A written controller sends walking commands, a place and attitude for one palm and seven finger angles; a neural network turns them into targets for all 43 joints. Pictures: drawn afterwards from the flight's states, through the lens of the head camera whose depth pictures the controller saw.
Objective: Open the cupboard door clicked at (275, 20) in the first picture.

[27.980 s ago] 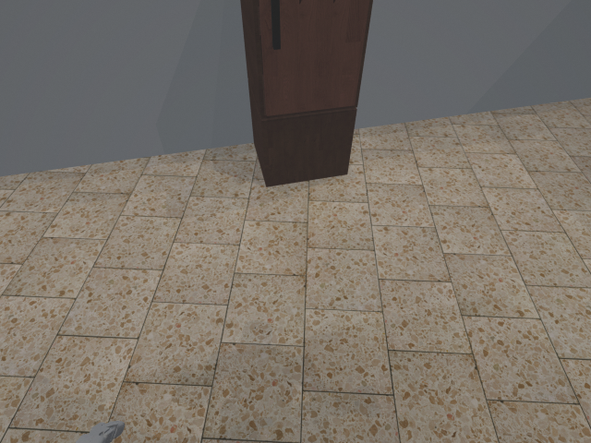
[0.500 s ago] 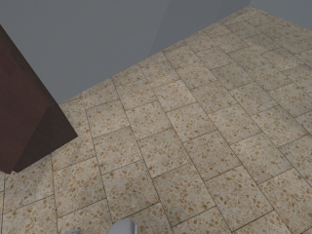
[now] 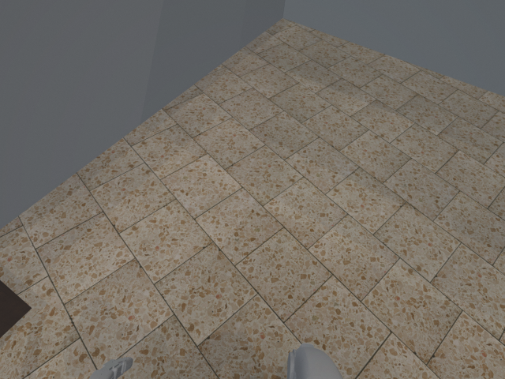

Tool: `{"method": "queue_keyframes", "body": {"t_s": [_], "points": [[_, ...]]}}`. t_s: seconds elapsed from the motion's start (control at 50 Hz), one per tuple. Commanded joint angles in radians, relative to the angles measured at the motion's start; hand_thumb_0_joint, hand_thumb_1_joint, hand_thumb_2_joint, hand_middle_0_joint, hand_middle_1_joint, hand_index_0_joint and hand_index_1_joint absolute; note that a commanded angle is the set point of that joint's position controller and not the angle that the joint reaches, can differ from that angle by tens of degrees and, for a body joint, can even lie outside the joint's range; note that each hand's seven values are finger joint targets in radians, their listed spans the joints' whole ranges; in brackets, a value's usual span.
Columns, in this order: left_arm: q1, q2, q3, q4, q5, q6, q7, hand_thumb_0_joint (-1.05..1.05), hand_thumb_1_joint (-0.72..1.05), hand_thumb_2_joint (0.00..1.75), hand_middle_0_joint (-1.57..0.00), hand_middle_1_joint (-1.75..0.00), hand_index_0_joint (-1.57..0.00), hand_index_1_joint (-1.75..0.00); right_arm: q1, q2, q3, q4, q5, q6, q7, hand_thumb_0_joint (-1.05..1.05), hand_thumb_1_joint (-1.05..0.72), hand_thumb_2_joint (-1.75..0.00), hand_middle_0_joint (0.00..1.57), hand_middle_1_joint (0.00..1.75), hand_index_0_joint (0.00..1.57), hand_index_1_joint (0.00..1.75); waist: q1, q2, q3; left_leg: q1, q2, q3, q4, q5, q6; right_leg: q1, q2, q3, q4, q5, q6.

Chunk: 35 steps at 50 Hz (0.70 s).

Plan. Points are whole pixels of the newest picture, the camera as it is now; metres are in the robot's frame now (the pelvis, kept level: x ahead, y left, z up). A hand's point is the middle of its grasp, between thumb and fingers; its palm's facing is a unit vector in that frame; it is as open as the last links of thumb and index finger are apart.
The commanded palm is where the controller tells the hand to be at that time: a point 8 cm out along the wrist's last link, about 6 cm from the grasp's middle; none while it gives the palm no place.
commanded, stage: walk to a spot facing it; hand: left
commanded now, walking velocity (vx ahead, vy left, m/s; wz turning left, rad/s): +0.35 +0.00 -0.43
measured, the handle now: out of the picture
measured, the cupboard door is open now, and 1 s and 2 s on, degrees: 45 45 45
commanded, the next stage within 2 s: turn to face it in 0.72 s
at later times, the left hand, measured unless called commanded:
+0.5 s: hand (197, 291) +0.30 +0.12 -0.17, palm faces -0.10 -0.97 -0.21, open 7.2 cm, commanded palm none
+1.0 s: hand (228, 182) +0.59 +0.08 -0.17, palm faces -0.19 -0.96 -0.19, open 7.3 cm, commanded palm none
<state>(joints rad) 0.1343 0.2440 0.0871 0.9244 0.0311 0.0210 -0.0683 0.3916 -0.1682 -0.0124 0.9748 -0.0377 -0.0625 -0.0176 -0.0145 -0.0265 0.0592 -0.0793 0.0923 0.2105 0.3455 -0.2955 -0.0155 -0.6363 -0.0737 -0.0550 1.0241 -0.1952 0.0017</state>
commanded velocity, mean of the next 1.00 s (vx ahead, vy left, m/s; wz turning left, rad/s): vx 0.27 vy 0.00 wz -0.03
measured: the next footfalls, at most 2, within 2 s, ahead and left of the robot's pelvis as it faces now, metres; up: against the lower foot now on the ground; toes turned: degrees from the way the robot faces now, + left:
right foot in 0.18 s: +0.21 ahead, -0.14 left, +0.00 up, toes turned -11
left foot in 0.64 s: +0.48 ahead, +0.03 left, +0.00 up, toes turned -2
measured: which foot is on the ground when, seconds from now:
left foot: down 0.00-0.16, up 0.18-0.62, down 0.64-1.00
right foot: up 0.00-0.16, down 0.18-0.66, up 0.68-1.00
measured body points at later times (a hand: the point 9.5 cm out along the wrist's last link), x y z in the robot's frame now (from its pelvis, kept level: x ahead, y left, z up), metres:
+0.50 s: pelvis +0.24 -0.07 +0.00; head +0.27 -0.07 +0.45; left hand +0.30 +0.17 -0.15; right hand +0.28 -0.31 -0.15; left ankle +0.35 +0.07 -0.70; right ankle +0.17 -0.13 -0.75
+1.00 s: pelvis +0.47 -0.09 -0.01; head +0.50 -0.08 +0.44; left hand +0.60 +0.13 -0.16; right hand +0.37 -0.30 -0.15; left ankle +0.44 +0.03 -0.75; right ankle +0.52 -0.24 -0.72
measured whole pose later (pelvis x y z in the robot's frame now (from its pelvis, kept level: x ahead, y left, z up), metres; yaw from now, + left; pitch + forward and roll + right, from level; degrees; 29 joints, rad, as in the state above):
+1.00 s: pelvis +0.47 -0.09 -0.01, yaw -10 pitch +0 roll +0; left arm 0.16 0.20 0.05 1.01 0.02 -0.02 -0.02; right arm 0.38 -0.16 -0.03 1.10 -0.03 -0.03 -0.02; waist -0.04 -0.01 0.06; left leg -0.13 0.06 0.14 0.44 -0.30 0.00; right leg -0.46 -0.09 -0.08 0.66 -0.15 0.02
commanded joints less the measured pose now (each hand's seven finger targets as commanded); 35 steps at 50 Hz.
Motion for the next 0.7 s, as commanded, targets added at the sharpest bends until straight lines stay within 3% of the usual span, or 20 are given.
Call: {"method": "queue_keyframes", "body": {"t_s": [0.0, 0.04, 0.08, 0.1, 0.12, 0.14, 0.16, 0.18, 0.2, 0.24, 0.28, 0.38, 0.5, 0.54, 0.58, 0.6, 0.62, 0.64, 0.66, 0.68], "points": [[-0.169, -0.014, -0.023, -0.110, -0.002, -0.029, -0.004, 0.00, 0.90, 0.90, -0.20, -0.30, -0.20, -0.30, 0.123, -0.159, -0.045, -0.006, -0.002, -0.015, -0.007, 0.00, -0.90, -0.90, 0.20, 0.30, 0.20, 0.30, -0.052, 0.171, 0.019, 0.089, 0.228, -0.061, -0.108, 0.400, 0.099, -0.024, 0.003, -0.047, -0.238, 0.015, -0.012], [-0.188, -0.011, -0.024, -0.108, -0.004, -0.030, -0.002, 0.00, 0.90, 0.90, -0.20, -0.30, -0.20, -0.30, 0.138, -0.164, -0.041, 0.007, -0.004, -0.011, -0.008, 0.00, -0.90, -0.90, 0.20, 0.30, 0.20, 0.30, -0.052, 0.183, 0.032, 0.085, 0.240, -0.032, -0.093, 0.503, 0.096, 0.050, 0.025, -0.072, -0.313, 0.002, -0.034], [-0.120, 0.013, -0.017, -0.087, -0.005, -0.035, 0.005, 0.00, 0.90, 0.90, -0.20, -0.30, -0.20, -0.30, 0.127, -0.188, -0.043, 0.019, -0.003, -0.007, -0.009, 0.00, -0.90, -0.90, 0.20, 0.30, 0.20, 0.30, -0.010, 0.162, -0.011, 0.090, 0.256, -0.010, 0.017, 0.730, 0.090, 0.198, 0.067, -0.098, -0.359, -0.056, -0.068], [-0.019, 0.036, -0.010, -0.058, -0.004, -0.042, 0.012, 0.00, 0.90, 0.90, -0.20, -0.30, -0.20, -0.30, 0.108, -0.195, -0.045, 0.016, 0.001, -0.003, -0.007, 0.00, -0.90, -0.90, 0.20, 0.30, 0.20, 0.30, 0.042, 0.145, -0.055, 0.061, 0.242, 0.007, 0.150, 0.824, 0.073, 0.343, 0.095, -0.108, -0.407, -0.059, -0.090], [0.168, 0.074, 0.006, 0.002, 0.000, -0.053, 0.020, 0.00, 0.90, 0.90, -0.20, -0.30, -0.20, -0.30, 0.052, -0.203, -0.043, 0.005, 0.012, -0.006, -0.005, 0.00, -0.90, -0.90, 0.20, 0.30, 0.20, 0.30, 0.137, 0.116, -0.151, -0.050, 0.202, 0.038, 0.357, 0.808, 0.038, 0.617, 0.099, -0.086, -0.460, 0.000, -0.115], [0.323, 0.194, 0.039, 0.047, 0.008, -0.065, 0.036, 0.00, 0.90, 0.90, -0.20, -0.30, -0.20, -0.30, 0.055, -0.152, -0.035, -0.017, 0.033, -0.009, 0.008, 0.00, -0.90, -0.90, 0.20, 0.30, 0.20, 0.30, 0.199, -0.113, -0.283, -0.344, 0.095, 0.083, 0.685, 0.405, -0.006, 0.942, -0.129, 0.203, -0.521, -0.049, -0.193], [0.392, 0.273, 0.055, 0.064, -0.015, -0.063, 0.050, 0.00, 0.90, 0.90, -0.20, -0.30, -0.20, -0.30, 0.039, -0.113, -0.032, -0.054, 0.046, -0.011, 0.002, 0.00, -0.90, -0.90, 0.20, 0.30, 0.20, 0.30, 0.192, -0.283, -0.369, -0.564, -0.058, -0.029, 1.008, -0.323, -0.040, 1.041, -0.365, 0.649, -0.669, 0.120, -0.284], [0.317, 0.266, 0.051, 0.054, -0.031, -0.058, 0.061, 0.00, 0.90, 0.90, -0.20, -0.30, -0.20, -0.30, -0.027, -0.142, -0.042, -0.056, 0.040, -0.006, 0.002, 0.00, -0.90, -0.90, 0.20, 0.30, 0.20, 0.30, 0.163, -0.166, -0.248, -0.646, 0.003, -0.184, 1.074, -0.259, -0.013, 0.936, -0.347, 0.593, -0.711, 0.094, -0.280], [0.233, 0.195, 0.037, 0.039, -0.033, -0.055, 0.070, 0.00, 0.90, 0.90, -0.20, -0.30, -0.20, -0.30, -0.086, -0.128, -0.049, -0.057, 0.037, -0.002, 0.004, 0.00, -0.90, -0.90, 0.20, 0.30, 0.20, 0.30, 0.129, -0.065, -0.108, -0.653, 0.054, -0.191, 1.043, -0.154, -0.016, 0.774, -0.316, 0.486, -0.731, 0.125, -0.261], [0.114, 0.115, 0.004, 0.008, -0.026, -0.068, 0.073, 0.00, 0.90, 0.90, -0.20, -0.30, -0.20, -0.30, -0.058, -0.098, -0.043, -0.024, 0.022, 0.017, 0.004, 0.00, -0.90, -0.90, 0.20, 0.30, 0.20, 0.30, 0.034, -0.047, -0.049, -0.520, 0.094, -0.202, 0.903, -0.075, -0.032, 0.518, -0.231, 0.303, -0.761, 0.191, -0.215], [0.067, 0.081, -0.005, 0.007, -0.017, -0.082, 0.072, 0.00, 0.90, 0.90, -0.20, -0.30, -0.20, -0.30, 0.011, -0.065, -0.040, 0.009, 0.012, 0.039, 0.010, 0.00, -0.90, -0.90, 0.20, 0.30, 0.20, 0.30, -0.023, -0.075, -0.038, -0.427, 0.081, -0.176, 0.768, -0.046, -0.040, 0.411, -0.174, 0.188, -0.794, 0.190, -0.195], [0.142, 0.046, 0.000, 0.058, -0.019, -0.104, 0.064, 0.00, 0.90, 0.90, -0.20, -0.30, -0.20, -0.30, -0.080, -0.049, -0.049, -0.009, 0.009, 0.041, 0.029, 0.00, -0.90, -0.90, 0.20, 0.30, 0.20, 0.30, -0.006, -0.067, -0.025, -0.473, 0.053, -0.152, 0.578, 0.098, -0.043, 0.461, -0.127, 0.185, -0.843, 0.078, -0.196], [0.249, 0.065, -0.013, 0.122, -0.014, -0.115, 0.072, 0.00, 0.90, 0.90, -0.20, -0.30, -0.20, -0.30, -0.307, -0.056, -0.047, -0.074, 0.019, 0.016, 0.044, 0.00, -0.90, -0.90, 0.20, 0.30, 0.20, 0.30, 0.047, -0.072, 0.020, -0.522, 0.021, -0.133, 0.365, 0.088, -0.019, 0.640, -0.169, 0.198, -0.783, 0.359, -0.186], [0.252, 0.079, -0.012, 0.129, -0.014, -0.114, 0.076, 0.00, 0.90, 0.90, -0.20, -0.30, -0.20, -0.30, -0.315, -0.066, -0.047, -0.073, 0.019, 0.010, 0.044, 0.00, -0.90, -0.90, 0.20, 0.30, 0.20, 0.30, 0.031, -0.068, 0.022, -0.451, -0.004, -0.116, 0.295, 0.068, 0.000, 0.649, -0.177, 0.181, -0.741, 0.450, -0.175], [0.233, 0.084, -0.011, 0.131, -0.019, -0.113, 0.077, 0.00, 0.90, 0.90, -0.20, -0.30, -0.20, -0.30, -0.189, -0.088, -0.054, -0.027, 0.011, 0.002, 0.032, 0.00, -0.90, -0.90, 0.20, 0.30, 0.20, 0.30, -0.037, -0.057, -0.036, -0.226, -0.071, -0.060, 0.187, 0.108, 0.023, 0.605, -0.121, 0.111, -0.577, 0.647, -0.136], [0.228, 0.074, -0.014, 0.130, -0.021, -0.113, 0.078, 0.00, 0.90, 0.90, -0.20, -0.30, -0.20, -0.30, -0.052, -0.133, -0.066, 0.018, 0.005, -0.003, 0.023, 0.00, -0.90, -0.90, 0.20, 0.30, 0.20, 0.30, -0.094, 0.014, -0.109, 0.030, -0.044, -0.109, 0.149, 0.175, 0.053, 0.466, -0.082, 0.087, -0.380, 0.608, -0.101], [0.255, 0.041, -0.017, 0.105, -0.031, -0.112, 0.072, 0.00, 0.90, 0.90, -0.20, -0.30, -0.20, -0.30, 0.108, -0.241, -0.090, 0.052, -0.011, -0.010, 0.011, 0.00, -0.90, -0.90, 0.20, 0.30, 0.20, 0.30, -0.143, 0.204, -0.244, 0.299, 0.212, -0.442, 0.144, 0.226, 0.162, 0.213, 0.029, 0.006, -0.096, 0.264, -0.044], [0.250, 0.013, -0.032, 0.080, -0.035, -0.119, 0.064, 0.00, 0.90, 0.90, -0.20, -0.30, -0.20, -0.30, 0.201, -0.292, -0.096, 0.064, -0.008, -0.002, 0.005, 0.00, -0.90, -0.90, 0.20, 0.30, 0.20, 0.30, -0.146, 0.324, -0.313, 0.400, 0.412, -0.696, 0.020, 0.355, 0.274, 0.064, 0.124, 0.006, 0.225, -0.330, -0.033], [0.177, 0.041, -0.022, 0.068, -0.025, -0.116, 0.071, 0.00, 0.90, 0.90, -0.20, -0.30, -0.20, -0.30, 0.147, -0.274, -0.091, 0.062, 0.000, 0.007, 0.000, 0.00, -0.90, -0.90, 0.20, 0.30, 0.20, 0.30, -0.127, 0.185, -0.224, 0.288, 0.423, -0.687, -0.016, 0.335, 0.296, 0.006, 0.065, 0.086, 0.337, -0.338, -0.047], [0.142, 0.026, -0.021, 0.064, -0.015, -0.111, 0.072, 0.00, 0.90, 0.90, -0.20, -0.30, -0.20, -0.30, 0.067, -0.229, -0.079, 0.043, 0.002, 0.001, 0.002, 0.00, -0.90, -0.90, 0.20, 0.30, 0.20, 0.30, -0.091, 0.130, -0.138, 0.115, 0.375, -0.587, -0.049, 0.225, 0.259, -0.014, 0.032, 0.087, 0.359, -0.283, -0.041]]}}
